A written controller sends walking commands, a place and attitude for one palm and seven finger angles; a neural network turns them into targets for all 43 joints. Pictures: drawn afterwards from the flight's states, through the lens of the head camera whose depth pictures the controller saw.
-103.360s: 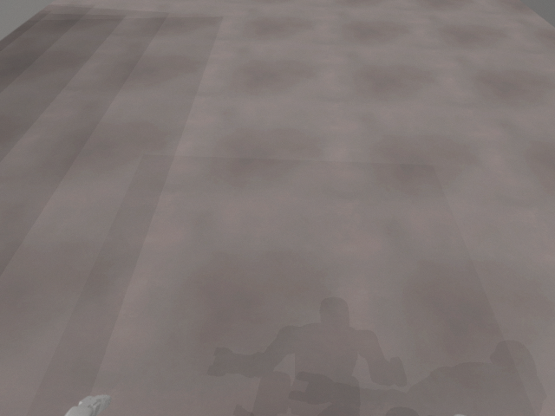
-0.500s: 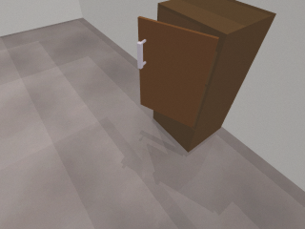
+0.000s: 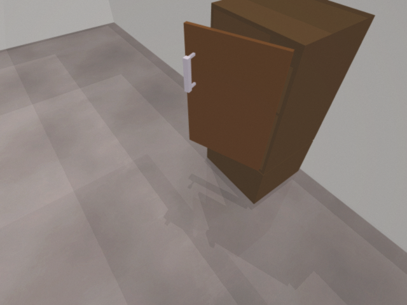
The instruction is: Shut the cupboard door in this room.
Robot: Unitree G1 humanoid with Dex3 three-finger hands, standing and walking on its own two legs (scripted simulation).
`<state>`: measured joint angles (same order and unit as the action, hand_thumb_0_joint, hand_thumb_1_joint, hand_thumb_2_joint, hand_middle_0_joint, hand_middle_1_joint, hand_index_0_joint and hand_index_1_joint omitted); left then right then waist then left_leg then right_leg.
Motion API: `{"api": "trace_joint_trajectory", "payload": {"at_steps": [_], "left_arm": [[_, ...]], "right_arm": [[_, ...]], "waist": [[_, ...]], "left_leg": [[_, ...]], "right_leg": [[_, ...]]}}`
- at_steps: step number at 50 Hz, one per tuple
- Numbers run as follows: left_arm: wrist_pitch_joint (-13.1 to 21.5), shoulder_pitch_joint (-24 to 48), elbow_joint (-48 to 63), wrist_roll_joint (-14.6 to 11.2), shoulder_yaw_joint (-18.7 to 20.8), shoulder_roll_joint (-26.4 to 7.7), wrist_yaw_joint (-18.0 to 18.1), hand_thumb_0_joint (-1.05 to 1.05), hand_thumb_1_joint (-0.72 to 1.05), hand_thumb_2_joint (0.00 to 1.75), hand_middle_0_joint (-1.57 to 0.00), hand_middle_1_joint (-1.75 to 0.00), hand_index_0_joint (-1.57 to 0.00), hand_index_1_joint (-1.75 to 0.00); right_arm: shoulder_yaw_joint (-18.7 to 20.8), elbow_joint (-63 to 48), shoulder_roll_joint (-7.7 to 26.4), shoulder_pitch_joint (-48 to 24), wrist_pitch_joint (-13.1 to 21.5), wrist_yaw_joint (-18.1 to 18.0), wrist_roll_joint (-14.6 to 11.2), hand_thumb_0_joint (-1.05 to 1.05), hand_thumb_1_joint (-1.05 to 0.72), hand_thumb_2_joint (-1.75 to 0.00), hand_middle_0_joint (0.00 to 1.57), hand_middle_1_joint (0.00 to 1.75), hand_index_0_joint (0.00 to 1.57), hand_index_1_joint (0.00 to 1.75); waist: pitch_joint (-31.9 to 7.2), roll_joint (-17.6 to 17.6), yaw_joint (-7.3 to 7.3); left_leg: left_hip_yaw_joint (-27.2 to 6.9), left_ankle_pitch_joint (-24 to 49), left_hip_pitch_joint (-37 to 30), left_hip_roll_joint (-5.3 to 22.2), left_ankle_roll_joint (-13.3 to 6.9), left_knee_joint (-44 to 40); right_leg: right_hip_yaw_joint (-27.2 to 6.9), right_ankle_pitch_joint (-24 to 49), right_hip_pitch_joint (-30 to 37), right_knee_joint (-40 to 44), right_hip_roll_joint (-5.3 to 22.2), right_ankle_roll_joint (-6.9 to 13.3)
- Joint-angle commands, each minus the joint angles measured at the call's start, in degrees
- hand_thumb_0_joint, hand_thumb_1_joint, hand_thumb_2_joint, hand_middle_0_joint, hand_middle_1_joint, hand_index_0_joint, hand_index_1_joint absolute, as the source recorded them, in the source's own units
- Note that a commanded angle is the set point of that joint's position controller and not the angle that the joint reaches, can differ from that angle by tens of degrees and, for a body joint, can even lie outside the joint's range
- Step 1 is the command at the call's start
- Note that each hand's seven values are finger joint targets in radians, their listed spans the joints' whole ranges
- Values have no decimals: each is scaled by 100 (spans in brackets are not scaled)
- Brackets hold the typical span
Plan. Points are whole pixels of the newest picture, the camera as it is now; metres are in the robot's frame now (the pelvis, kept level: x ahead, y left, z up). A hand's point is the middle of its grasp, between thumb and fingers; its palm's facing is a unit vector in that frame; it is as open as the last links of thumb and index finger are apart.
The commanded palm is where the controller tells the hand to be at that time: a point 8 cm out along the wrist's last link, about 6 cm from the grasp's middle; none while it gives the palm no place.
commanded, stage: walk to a spot facing it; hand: left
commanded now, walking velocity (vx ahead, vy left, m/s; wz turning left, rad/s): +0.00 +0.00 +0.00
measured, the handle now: (190, 72) +0.93 +0.10 -0.04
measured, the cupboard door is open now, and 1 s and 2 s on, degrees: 21 21 21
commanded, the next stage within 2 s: none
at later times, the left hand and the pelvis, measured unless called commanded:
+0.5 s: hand out of the picture +0.02 +0.22 -0.21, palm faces +0.22 -0.95 -0.22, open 7.4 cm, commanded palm none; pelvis +0.00 +0.01 -0.03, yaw +13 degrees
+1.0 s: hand out of the picture -0.03 +0.19 -0.17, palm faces +0.49 -0.82 -0.30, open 7.4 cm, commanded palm none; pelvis +0.00 -0.03 -0.01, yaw +32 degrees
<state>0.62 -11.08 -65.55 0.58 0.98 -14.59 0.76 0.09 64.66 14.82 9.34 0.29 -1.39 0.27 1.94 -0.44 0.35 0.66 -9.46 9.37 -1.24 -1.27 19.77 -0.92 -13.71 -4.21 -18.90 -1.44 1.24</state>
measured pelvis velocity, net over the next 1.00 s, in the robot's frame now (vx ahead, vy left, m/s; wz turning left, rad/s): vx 0.00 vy -0.03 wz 0.55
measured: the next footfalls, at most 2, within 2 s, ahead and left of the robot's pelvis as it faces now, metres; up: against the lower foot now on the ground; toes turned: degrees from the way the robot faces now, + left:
right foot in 0.84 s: +0.08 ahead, -0.13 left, +0.00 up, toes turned +25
left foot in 1.16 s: -0.05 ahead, +0.11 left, +0.00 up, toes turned +43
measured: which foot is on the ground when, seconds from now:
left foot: down 0.00-0.84, up 0.86-1.00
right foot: down 0.00-0.48, up 0.50-0.82, down 0.84-1.00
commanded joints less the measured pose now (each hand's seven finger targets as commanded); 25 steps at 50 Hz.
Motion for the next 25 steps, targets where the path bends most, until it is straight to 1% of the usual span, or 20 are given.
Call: {"api": "trace_joint_trajectory", "payload": {"at_steps": [1,2,5,8,9,11,12,13,14,15,16,17,18,19,20,21,22,23,24,25], "left_arm": [[88,-42,254,1,140,-1004,44,0,90,90,-20,-30,-20,-30],[92,-41,279,8,148,-1023,44,0,90,90,-20,-30,-20,-30],[79,49,312,-2,153,-1054,44,0,90,90,-20,-30,-20,-30],[-40,-184,328,-13,121,-660,103,0,90,90,-20,-30,-20,-30],[-69,-226,381,-9,154,-686,117,0,90,90,-20,-30,-20,-30],[-108,-272,496,-3,226,-784,134,0,90,90,-20,-30,-20,-30],[-114,-317,557,11,272,-837,140,0,90,90,-20,-30,-20,-30],[-125,-330,629,10,309,-885,147,0,90,90,-20,-30,-20,-30],[-130,-358,720,19,356,-925,154,0,90,90,-20,-30,-20,-30],[-133,-380,811,29,387,-938,163,0,90,90,-20,-30,-20,-30],[-138,-375,891,47,400,-943,170,0,90,90,-20,-30,-20,-30],[-140,-311,960,92,421,-905,199,0,90,90,-20,-30,-20,-30],[-135,-172,1068,113,441,-926,199,0,90,90,-20,-30,-20,-30],[-123,-59,1148,123,464,-952,191,0,90,90,-20,-30,-20,-30],[-116,-16,1220,125,481,-990,175,0,90,90,-20,-30,-20,-30],[-115,-20,1261,106,493,-991,164,0,90,90,-20,-30,-20,-30],[-121,7,1287,79,493,-958,145,0,90,90,-20,-30,-20,-30],[-158,-148,1353,44,476,-859,125,0,90,90,-20,-30,-20,-30],[-195,-340,1512,-11,424,-472,106,0,90,90,-20,-30,-20,-30],[-225,-87,1735,52,369,-500,121,0,90,90,-20,-30,-20,-30]], "right_arm": [[175,-245,1006,11,101,-62,30,0,-90,-90,20,30,20,30],[181,-261,1006,7,101,-62,18,0,-90,-90,20,30,20,30],[173,-266,1026,-33,96,-47,32,0,-90,-90,20,30,20,30],[84,-292,532,222,-4,-29,37,0,-90,-90,20,30,20,30],[98,-323,532,244,-32,-26,41,0,-90,-90,20,30,20,30],[149,-447,587,220,-85,-17,43,0,-90,-90,20,30,20,30],[180,-522,583,246,-100,-11,35,0,-90,-90,20,30,20,30],[206,-581,565,237,-122,-3,39,0,-90,-90,20,30,20,30],[236,-666,531,240,-144,1,48,0,-90,-90,20,30,20,30],[267,-766,490,203,-181,-1,61,0,-90,-90,20,30,20,30],[319,-868,451,124,-234,5,70,0,-90,-90,20,30,20,30],[353,-951,452,128,-256,15,71,0,-90,-90,20,30,20,30],[368,-1021,388,74,-269,43,48,0,-90,-90,20,30,20,30],[370,-1069,310,88,-283,75,36,0,-90,-90,20,30,20,30],[361,-1116,242,166,-292,105,35,0,-90,-90,20,30,20,30],[355,-1118,197,286,-289,128,51,0,-90,-90,20,30,20,30],[369,-1095,227,530,-273,153,70,0,-90,-90,20,30,20,30],[411,-1068,431,868,-235,169,115,0,-90,-90,20,30,20,30],[543,-1102,998,1136,-192,145,173,0,-90,-90,20,30,20,30],[606,-1058,1211,1347,-233,112,171,0,-90,-90,20,30,20,30]], "waist": [[-163,56,-2],[-142,99,-14],[-147,-38,-10],[-262,52,-25],[-217,22,-53],[-194,94,-91],[-275,197,-114],[-298,356,-126],[-300,534,-151],[-244,749,-181],[-60,904,-192],[-5,1008,-181],[198,869,-109],[293,722,-31],[254,701,30],[157,624,78],[37,478,197],[-183,-300,302],[-341,-1949,332],[-468,-1508,478]], "left_leg": [[-649,925,-418,770,-60,-245],[-659,965,-415,767,-68,-232],[-684,1018,-332,751,-44,-229],[-686,1387,-71,696,24,83],[-708,1504,90,662,27,203],[-745,1518,423,605,33,466],[-697,1490,589,527,57,675],[-612,1327,779,424,93,959],[-440,990,973,310,144,1385],[-283,-18,1252,224,198,1998],[-138,-1353,1513,177,235,2683],[-99,-1971,1723,264,232,3282],[-124,-2184,1759,403,246,3376],[-101,-2144,1678,489,263,3137],[42,-1877,1523,484,278,2723],[231,-1341,1240,430,277,2233],[281,-634,666,387,223,1604],[-274,822,21,662,-13,887],[-2348,2522,-312,1986,-797,260],[-3015,1311,120,2423,-1251,-266]], "right_leg": [[-555,976,-327,362,732,156],[-550,1033,-336,371,732,163],[-511,1046,-244,310,762,152],[-293,1350,-109,-88,849,62],[-256,1473,-72,-236,878,70],[-203,1593,5,-430,990,149],[-206,1742,130,-487,1103,225],[-303,1895,207,-508,1314,367],[-406,2176,281,-517,1565,541],[-500,2591,333,-491,1834,782],[-629,2902,177,-397,2171,1038],[-614,3165,138,-378,2401,1206],[-455,3319,-28,-454,2452,1226],[-237,3377,-170,-595,2406,1123],[24,3376,-202,-790,2291,956],[228,3253,-285,-1036,2158,770],[535,2876,-566,-1504,1989,498],[873,1843,-1157,-2356,1581,94],[1095,-1302,-2134,-3640,696,-386],[416,-2608,-2134,-4429,475,-295]]}}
